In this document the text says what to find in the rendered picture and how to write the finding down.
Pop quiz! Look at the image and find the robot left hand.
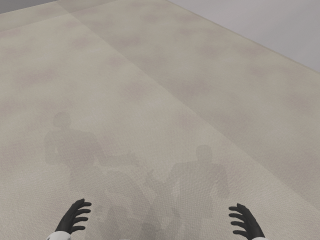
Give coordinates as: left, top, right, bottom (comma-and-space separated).
55, 198, 92, 235

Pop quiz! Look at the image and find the robot right hand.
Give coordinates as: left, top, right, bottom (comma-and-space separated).
228, 203, 265, 240

